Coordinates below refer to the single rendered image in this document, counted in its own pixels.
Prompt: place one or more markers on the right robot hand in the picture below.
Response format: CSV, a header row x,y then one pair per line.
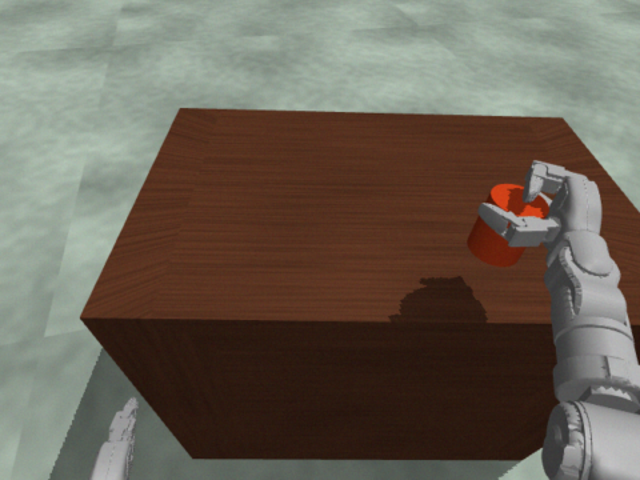
x,y
576,207

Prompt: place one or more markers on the can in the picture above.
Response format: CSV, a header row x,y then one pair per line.
x,y
489,246

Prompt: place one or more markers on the right robot arm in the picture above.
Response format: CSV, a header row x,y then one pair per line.
x,y
594,432

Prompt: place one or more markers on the left robot hand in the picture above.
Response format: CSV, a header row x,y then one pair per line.
x,y
114,459

